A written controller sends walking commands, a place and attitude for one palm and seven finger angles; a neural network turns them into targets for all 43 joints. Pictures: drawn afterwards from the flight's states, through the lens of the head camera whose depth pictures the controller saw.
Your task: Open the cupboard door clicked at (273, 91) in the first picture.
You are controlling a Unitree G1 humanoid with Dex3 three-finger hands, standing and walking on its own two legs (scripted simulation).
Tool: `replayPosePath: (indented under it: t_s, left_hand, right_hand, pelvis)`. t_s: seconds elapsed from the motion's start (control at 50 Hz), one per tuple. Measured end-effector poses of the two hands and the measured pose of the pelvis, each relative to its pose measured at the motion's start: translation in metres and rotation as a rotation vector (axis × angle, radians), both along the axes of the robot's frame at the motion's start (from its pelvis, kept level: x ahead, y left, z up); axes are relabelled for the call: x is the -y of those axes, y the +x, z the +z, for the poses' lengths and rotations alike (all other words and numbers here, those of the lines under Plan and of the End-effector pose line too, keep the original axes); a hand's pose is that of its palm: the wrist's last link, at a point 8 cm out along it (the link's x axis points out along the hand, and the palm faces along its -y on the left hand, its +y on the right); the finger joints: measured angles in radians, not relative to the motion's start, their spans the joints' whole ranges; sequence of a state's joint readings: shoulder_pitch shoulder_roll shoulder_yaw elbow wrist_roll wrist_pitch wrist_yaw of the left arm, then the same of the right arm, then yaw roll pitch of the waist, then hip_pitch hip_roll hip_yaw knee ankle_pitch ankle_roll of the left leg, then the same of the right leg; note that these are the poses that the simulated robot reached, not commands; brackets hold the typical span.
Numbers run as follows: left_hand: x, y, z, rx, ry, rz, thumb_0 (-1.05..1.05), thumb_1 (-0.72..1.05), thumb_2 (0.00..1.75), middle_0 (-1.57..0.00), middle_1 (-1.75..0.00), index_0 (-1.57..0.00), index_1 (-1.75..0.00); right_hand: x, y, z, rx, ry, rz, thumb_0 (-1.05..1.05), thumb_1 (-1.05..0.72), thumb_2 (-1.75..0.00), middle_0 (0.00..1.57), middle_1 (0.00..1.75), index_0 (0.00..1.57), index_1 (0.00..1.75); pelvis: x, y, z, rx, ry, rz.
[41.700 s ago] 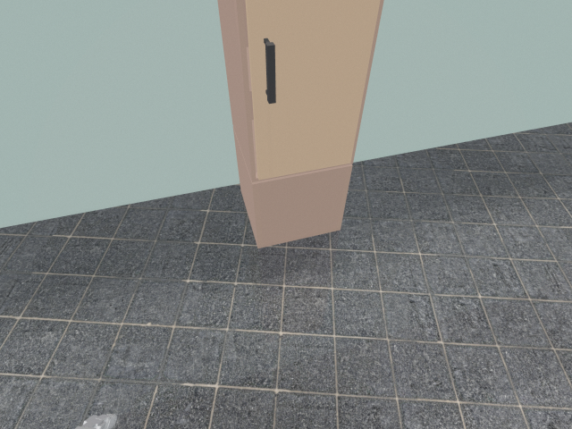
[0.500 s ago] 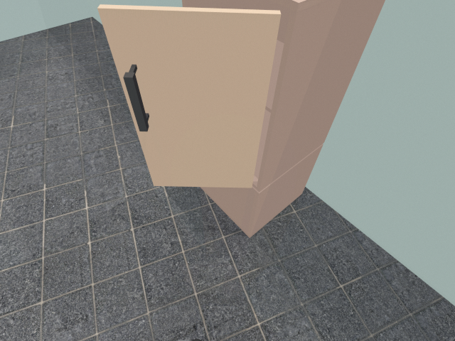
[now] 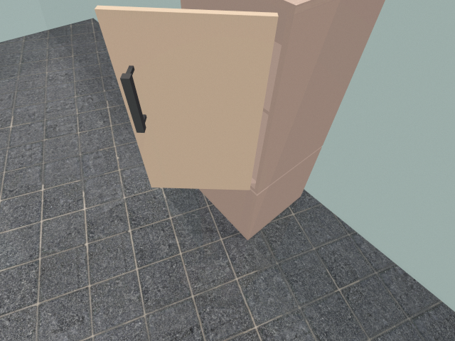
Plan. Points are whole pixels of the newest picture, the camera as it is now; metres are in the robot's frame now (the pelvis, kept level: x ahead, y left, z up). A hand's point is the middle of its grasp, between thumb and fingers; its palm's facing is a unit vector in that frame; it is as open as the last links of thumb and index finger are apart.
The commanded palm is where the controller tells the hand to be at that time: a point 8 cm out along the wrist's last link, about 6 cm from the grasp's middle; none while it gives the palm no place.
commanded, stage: look again from close up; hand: left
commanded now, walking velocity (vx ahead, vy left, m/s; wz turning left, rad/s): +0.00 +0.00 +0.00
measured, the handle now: (136, 100) +0.61 +0.26 +0.06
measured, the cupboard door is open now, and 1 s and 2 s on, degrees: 49 49 49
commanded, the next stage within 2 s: shuffle to correct the standing spot in 0.44 s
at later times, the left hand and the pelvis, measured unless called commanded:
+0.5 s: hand out of the picture +0.01 +0.20 -0.17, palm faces -0.02 -0.97 -0.23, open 7.4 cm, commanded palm none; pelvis +0.00 +0.01 +0.00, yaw -1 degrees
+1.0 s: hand out of the picture +0.04 +0.22 -0.18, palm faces +0.06 -0.98 -0.17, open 7.4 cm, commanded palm none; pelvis +0.06 +0.04 +0.00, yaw +2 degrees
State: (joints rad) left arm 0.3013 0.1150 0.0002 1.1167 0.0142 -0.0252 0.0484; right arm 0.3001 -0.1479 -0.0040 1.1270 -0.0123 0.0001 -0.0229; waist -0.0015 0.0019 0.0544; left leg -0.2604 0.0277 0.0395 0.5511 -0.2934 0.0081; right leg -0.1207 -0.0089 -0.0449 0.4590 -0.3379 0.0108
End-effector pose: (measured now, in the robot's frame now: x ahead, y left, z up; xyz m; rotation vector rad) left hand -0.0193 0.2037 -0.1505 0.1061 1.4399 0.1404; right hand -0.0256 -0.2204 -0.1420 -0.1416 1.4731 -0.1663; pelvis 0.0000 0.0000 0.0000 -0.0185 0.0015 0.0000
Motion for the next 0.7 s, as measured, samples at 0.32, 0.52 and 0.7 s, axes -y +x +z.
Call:
replayPosePath:
  t_s: [0.32, 0.52, 0.7]
  left_hand:
    - [-0.055, 0.035, 0.011, 0.109, 0.102, -0.057, 0.00, 0.91, 0.90, -0.20, -0.29, -0.19, -0.30]
    - [-0.041, 0.024, 0.010, 0.067, 0.071, -0.064, 0.00, 0.91, 0.90, -0.20, -0.29, -0.19, -0.30]
    - [-0.023, 0.011, 0.000, 0.035, 0.029, -0.027, 0.00, 0.90, 0.90, -0.20, -0.29, -0.20, -0.30]
  right_hand:
    - [-0.014, 0.040, -0.009, 0.174, 0.006, 0.027, 0.02, -0.95, -0.90, 0.20, 0.30, 0.20, 0.30]
    - [-0.005, 0.036, -0.003, 0.146, 0.003, 0.034, 0.01, -0.92, -0.90, 0.20, 0.30, 0.20, 0.30]
    - [0.006, 0.038, -0.006, 0.108, 0.002, 0.050, 0.01, -0.91, -0.90, 0.19, 0.30, 0.20, 0.30]
  pelvis:
    - [-0.022, -0.002, -0.005, 0.013, 0.025, -0.021]
    - [-0.013, -0.004, -0.001, -0.002, 0.030, -0.026]
    - [-0.004, 0.006, -0.007, -0.005, 0.020, -0.002]
